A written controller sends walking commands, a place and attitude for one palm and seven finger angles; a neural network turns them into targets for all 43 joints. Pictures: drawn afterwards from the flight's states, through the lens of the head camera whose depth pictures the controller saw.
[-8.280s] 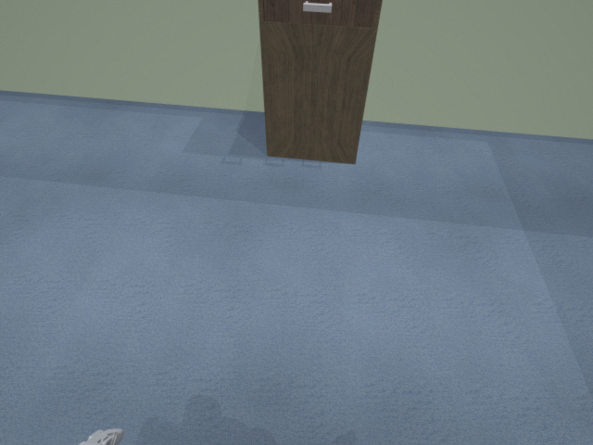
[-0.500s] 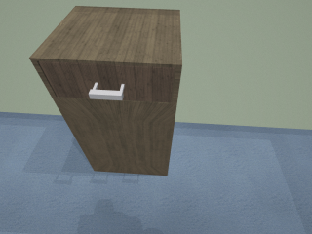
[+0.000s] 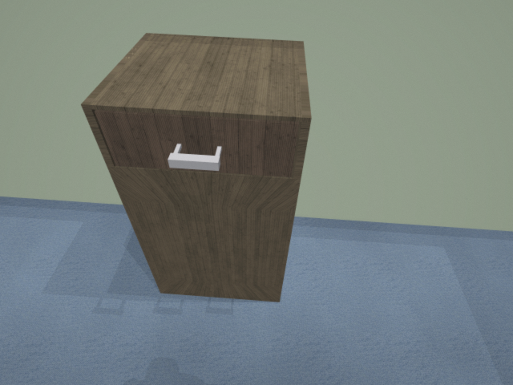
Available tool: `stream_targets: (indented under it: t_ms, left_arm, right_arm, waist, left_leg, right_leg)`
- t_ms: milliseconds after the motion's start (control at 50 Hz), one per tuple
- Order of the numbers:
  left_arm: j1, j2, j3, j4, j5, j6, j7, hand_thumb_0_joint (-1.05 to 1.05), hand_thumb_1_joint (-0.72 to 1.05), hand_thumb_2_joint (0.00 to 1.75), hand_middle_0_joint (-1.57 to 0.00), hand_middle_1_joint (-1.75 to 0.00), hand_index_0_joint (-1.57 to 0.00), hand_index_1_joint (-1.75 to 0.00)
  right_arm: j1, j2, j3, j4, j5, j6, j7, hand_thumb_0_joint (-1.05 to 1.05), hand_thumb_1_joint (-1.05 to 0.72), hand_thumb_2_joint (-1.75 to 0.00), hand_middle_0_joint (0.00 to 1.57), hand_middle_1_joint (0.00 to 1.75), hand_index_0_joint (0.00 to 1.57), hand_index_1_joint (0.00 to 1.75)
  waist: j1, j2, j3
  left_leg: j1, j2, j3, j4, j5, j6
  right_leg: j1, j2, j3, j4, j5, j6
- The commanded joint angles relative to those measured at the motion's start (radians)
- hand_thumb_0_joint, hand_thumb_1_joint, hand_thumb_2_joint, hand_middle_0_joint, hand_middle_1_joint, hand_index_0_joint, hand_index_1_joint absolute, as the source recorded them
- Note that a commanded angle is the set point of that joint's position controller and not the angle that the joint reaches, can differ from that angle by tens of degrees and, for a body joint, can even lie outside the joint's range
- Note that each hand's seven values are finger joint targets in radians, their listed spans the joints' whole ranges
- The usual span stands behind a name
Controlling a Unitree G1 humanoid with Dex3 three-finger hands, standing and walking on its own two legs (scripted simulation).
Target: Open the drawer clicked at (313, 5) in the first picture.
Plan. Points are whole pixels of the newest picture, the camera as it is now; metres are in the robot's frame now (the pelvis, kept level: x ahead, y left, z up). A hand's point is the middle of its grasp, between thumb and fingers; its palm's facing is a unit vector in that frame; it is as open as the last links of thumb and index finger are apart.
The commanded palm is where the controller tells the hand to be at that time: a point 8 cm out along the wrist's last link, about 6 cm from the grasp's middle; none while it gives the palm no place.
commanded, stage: shuffle to correct the standing spot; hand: left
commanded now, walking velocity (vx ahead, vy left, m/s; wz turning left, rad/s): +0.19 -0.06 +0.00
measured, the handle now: (196, 155) +0.59 +0.18 +0.02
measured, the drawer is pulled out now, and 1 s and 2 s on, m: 0.00 0.00 0.00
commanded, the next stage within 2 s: come to a stop and stand still in 0.22 s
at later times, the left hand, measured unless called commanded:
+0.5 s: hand out of the picture +0.00 +0.12 -0.19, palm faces +0.13 -0.99 -0.10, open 7.4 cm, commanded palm none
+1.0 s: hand out of the picture +0.07 +0.14 -0.17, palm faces +0.02 -0.98 -0.22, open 7.4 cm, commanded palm none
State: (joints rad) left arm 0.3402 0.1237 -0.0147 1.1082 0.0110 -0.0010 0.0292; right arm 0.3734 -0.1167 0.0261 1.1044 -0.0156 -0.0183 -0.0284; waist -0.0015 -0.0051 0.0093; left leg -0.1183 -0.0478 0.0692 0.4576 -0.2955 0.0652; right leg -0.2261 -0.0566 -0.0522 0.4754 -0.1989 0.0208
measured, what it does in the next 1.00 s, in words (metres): steps on the spot: left foot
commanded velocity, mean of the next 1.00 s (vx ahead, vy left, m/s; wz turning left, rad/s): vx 0.00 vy -0.02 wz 0.00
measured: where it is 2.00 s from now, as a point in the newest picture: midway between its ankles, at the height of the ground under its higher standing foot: outside the picture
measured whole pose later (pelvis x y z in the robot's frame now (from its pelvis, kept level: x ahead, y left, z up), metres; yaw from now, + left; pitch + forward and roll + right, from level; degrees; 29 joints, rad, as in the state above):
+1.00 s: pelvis +0.03 -0.04 +0.00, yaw +0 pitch -2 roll +1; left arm 0.28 0.16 0.01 1.03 0.01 0.01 0.03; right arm 0.27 -0.15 -0.01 1.09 -0.02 0.02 -0.03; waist -0.02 0.01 0.03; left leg -0.23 0.02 0.10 0.50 -0.23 0.02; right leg -0.21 -0.01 -0.08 0.52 -0.28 -0.03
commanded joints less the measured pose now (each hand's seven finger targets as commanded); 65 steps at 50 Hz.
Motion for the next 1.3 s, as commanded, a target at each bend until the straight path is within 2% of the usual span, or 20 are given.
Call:
stream_targets:
  t_ms: [0,100,200,280,320,360,400,440,460,520,580,660,700,760,800,860,880,940,1060,1280]
  left_arm:
    - [0.057,0.055,0.020,-0.030,0.013,-0.006,0.000,0.00,0.90,0.90,-0.20,-0.30,-0.20,-0.30]
    - [0.077,0.033,0.029,-0.046,0.026,-0.008,-0.013,0.00,0.90,0.90,-0.20,-0.30,-0.20,-0.30]
    - [0.155,0.042,0.043,-0.034,0.016,-0.028,-0.017,0.00,0.90,0.90,-0.20,-0.30,-0.20,-0.30]
    - [0.280,0.118,0.072,0.009,0.009,-0.050,-0.004,0.00,0.90,0.90,-0.20,-0.30,-0.20,-0.30]
    - [0.287,0.115,0.075,0.008,0.017,-0.058,0.008,0.00,0.90,0.90,-0.20,-0.30,-0.20,-0.30]
    - [0.200,0.099,0.068,-0.015,0.023,-0.054,0.016,0.00,0.90,0.90,-0.20,-0.30,-0.20,-0.30]
    - [0.099,0.065,0.058,-0.037,0.013,-0.039,0.016,0.00,0.90,0.90,-0.20,-0.30,-0.20,-0.30]
    - [0.141,0.006,0.039,-0.032,-0.011,-0.026,0.015,0.00,0.90,0.90,-0.20,-0.30,-0.20,-0.30]
    - [0.156,-0.002,0.034,-0.021,-0.010,-0.022,0.021,0.00,0.90,0.90,-0.20,-0.30,-0.20,-0.30]
    - [0.148,0.009,0.024,-0.002,0.007,-0.013,0.020,0.00,0.90,0.90,-0.20,-0.30,-0.20,-0.30]
    - [0.135,0.036,0.030,-0.018,0.003,-0.008,0.025,0.00,0.90,0.90,-0.20,-0.30,-0.20,-0.30]
    - [0.093,0.056,0.045,-0.071,0.005,0.008,0.025,0.00,0.90,0.90,-0.20,-0.30,-0.20,-0.30]
    - [0.068,0.056,0.050,-0.097,0.009,0.017,0.019,0.00,0.90,0.90,-0.20,-0.30,-0.20,-0.30]
    - [0.055,0.055,0.053,-0.105,0.011,0.030,0.009,0.00,0.90,0.90,-0.20,-0.30,-0.20,-0.30]
    - [0.082,0.055,0.049,-0.095,0.014,0.019,0.005,0.00,0.90,0.90,-0.20,-0.30,-0.20,-0.30]
    - [0.017,0.112,0.043,-0.107,0.010,0.002,0.004,0.00,0.90,0.90,-0.20,-0.30,-0.20,-0.30]
    - [-0.008,0.119,0.041,-0.112,0.005,-0.001,0.004,0.00,0.90,0.90,-0.20,-0.30,-0.20,-0.30]
    - [-0.039,0.116,0.036,-0.118,0.002,-0.004,0.003,0.00,0.90,0.90,-0.20,-0.30,-0.20,-0.30]
    - [0.010,0.106,0.033,-0.085,-0.002,-0.013,0.003,0.00,0.90,0.90,-0.20,-0.30,-0.20,-0.30]
    - [0.072,0.069,0.028,-0.045,-0.001,-0.019,0.005,0.00,0.90,0.90,-0.20,-0.30,-0.20,-0.30]
  right_arm:
    - [0.072,-0.132,-0.029,-0.028,-0.003,-0.007,-0.007,0.00,-0.90,-0.90,0.20,0.30,0.20,0.30]
    - [0.075,-0.139,-0.044,-0.035,-0.008,-0.001,-0.006,0.00,-0.90,-0.90,0.20,0.30,0.20,0.30]
    - [0.071,-0.099,-0.041,-0.045,-0.006,-0.016,-0.003,0.00,-0.90,-0.90,0.20,0.30,0.20,0.30]
    - [0.051,-0.040,-0.032,-0.067,-0.004,-0.030,0.004,0.00,-0.90,-0.90,0.20,0.30,0.20,0.30]
    - [-0.024,-0.046,-0.031,-0.101,-0.002,-0.034,0.009,0.00,-0.90,-0.90,0.20,0.30,0.20,0.30]
    - [-0.018,-0.027,-0.027,-0.088,0.005,-0.035,0.011,0.00,-0.90,-0.90,0.20,0.30,0.20,0.30]
    - [0.126,0.005,-0.020,-0.014,0.010,-0.037,0.003,0.00,-0.90,-0.90,0.20,0.30,0.20,0.30]
    - [0.138,-0.100,-0.029,-0.004,0.006,-0.045,-0.022,0.00,-0.90,-0.90,0.20,0.30,0.20,0.30]
    - [0.069,-0.111,-0.030,-0.021,0.005,-0.032,-0.027,0.00,-0.90,-0.90,0.20,0.30,0.20,0.30]
    - [-0.011,-0.091,-0.027,-0.039,0.014,-0.023,-0.027,0.00,-0.90,-0.90,0.20,0.30,0.20,0.30]
    - [0.018,-0.108,-0.038,-0.038,0.014,-0.021,-0.035,0.00,-0.90,-0.90,0.20,0.30,0.20,0.30]
    - [0.009,-0.152,-0.061,-0.059,0.011,-0.012,-0.040,0.00,-0.90,-0.90,0.20,0.30,0.20,0.30]
    - [-0.003,-0.161,-0.068,-0.073,0.007,-0.008,-0.040,0.00,-0.90,-0.90,0.20,0.30,0.20,0.30]
    - [-0.059,-0.159,-0.069,-0.091,-0.002,0.002,-0.036,0.00,-0.90,-0.90,0.20,0.30,0.20,0.30]
    - [-0.098,-0.146,-0.063,-0.099,-0.002,0.005,-0.027,0.00,-0.90,-0.90,0.20,0.30,0.20,0.30]
    - [-0.087,-0.094,-0.054,-0.093,0.003,0.025,-0.008,0.00,-0.90,-0.90,0.20,0.30,0.20,0.30]
    - [-0.073,-0.084,-0.049,-0.083,0.002,0.030,-0.003,0.00,-0.90,-0.90,0.20,0.30,0.20,0.30]
    - [-0.043,-0.077,-0.038,-0.043,-0.002,0.026,0.006,0.00,-0.90,-0.90,0.20,0.30,0.20,0.30]
    - [-0.020,-0.076,-0.028,-0.006,-0.003,0.015,0.006,0.00,-0.90,-0.90,0.20,0.30,0.20,0.30]
    - [0.051,-0.051,-0.024,0.025,-0.003,0.016,0.001,0.00,-0.90,-0.90,0.20,0.30,0.20,0.30]
  waist:
    - [-0.002,0.026,0.131]
    - [0.003,0.060,0.211]
    - [0.023,-0.004,0.191]
    - [0.047,-0.220,0.096]
    - [0.060,-0.177,0.090]
    - [0.016,-0.089,0.073]
    - [-0.047,-0.039,0.041]
    - [-0.009,0.189,-0.009]
    - [0.014,0.150,0.000]
    - [0.015,0.068,0.124]
    - [0.000,0.043,0.041]
    - [-0.001,0.080,-0.031]
    - [-0.002,0.110,-0.032]
    - [0.018,0.096,0.004]
    - [0.038,0.041,-0.007]
    - [-0.004,-0.165,0.030]
    - [-0.015,-0.194,0.043]
    - [-0.022,-0.093,0.093]
    - [0.003,-0.005,0.106]
    - [-0.001,-0.009,0.114]
  left_leg:
    - [-0.221,0.184,-0.202,-0.238,-0.262,0.013]
    - [-0.267,0.224,-0.254,-0.262,-0.406,0.058]
    - [-0.298,0.154,-0.161,-0.115,-0.275,0.044]
    - [-0.419,0.026,0.028,0.294,-0.166,-0.001]
    - [-0.501,0.060,-0.010,0.428,-0.254,-0.007]
    - [-0.360,0.089,-0.045,0.280,-0.225,-0.016]
    - [-0.060,0.067,-0.013,-0.020,0.104,-0.038]
    - [0.007,0.292,-0.228,-0.062,0.686,0.046]
    - [-0.045,0.329,-0.214,-0.059,0.753,0.092]
    - [-0.094,0.221,-0.133,-0.030,0.683,0.032]
    - [0.010,0.216,-0.118,-0.009,0.816,0.017]
    - [0.100,0.273,-0.140,-0.007,0.987,0.054]
    - [0.098,0.307,-0.162,-0.026,0.980,0.086]
    - [-0.040,0.314,-0.170,-0.061,0.699,0.111]
    - [-0.110,0.252,-0.137,-0.036,0.451,0.063]
    - [-0.150,0.111,-0.038,0.019,0.019,-0.032]
    - [-0.124,0.098,-0.034,0.024,-0.006,-0.040]
    - [-0.085,0.116,-0.058,-0.027,0.042,-0.038]
    - [-0.152,0.133,-0.082,-0.097,0.021,-0.039]
    - [-0.150,0.128,-0.073,-0.090,0.000,-0.043]
  right_leg:
    - [0.015,-0.009,0.014,0.018,-0.111,-0.055]
    - [-0.060,0.024,-0.007,0.078,-0.172,-0.068]
    - [0.005,-0.018,0.103,0.005,-0.214,-0.102]
    - [0.175,-0.221,0.393,-0.168,-0.148,-0.210]
    - [0.212,-0.281,0.439,-0.190,0.075,-0.280]
    - [0.128,-0.258,0.293,-0.111,0.356,-0.252]
    - [-0.022,-0.127,0.112,0.027,0.335,-0.148]
    - [-0.077,-0.001,0.000,0.105,-0.031,-0.029]
    - [-0.016,-0.001,0.016,0.080,-0.160,-0.022]
    - [-0.008,-0.029,0.053,-0.024,0.094,-0.028]
    - [0.007,-0.037,0.052,0.006,0.191,-0.028]
    - [-0.036,-0.011,0.021,0.074,0.019,-0.015]
    - [-0.067,0.000,0.024,0.123,-0.106,-0.018]
    - [-0.026,-0.007,0.034,0.136,-0.155,-0.029]
    - [0.048,-0.017,0.061,0.016,0.026,-0.037]
    - [-0.006,-0.127,0.184,-0.109,0.074,-0.087]
    - [-0.055,-0.141,0.200,-0.153,-0.011,-0.104]
    - [-0.129,-0.094,0.162,-0.184,-0.187,-0.090]
    - [-0.044,-0.059,0.138,-0.192,-0.178,-0.073]
    - [-0.073,-0.051,0.135,-0.220,-0.231,-0.076]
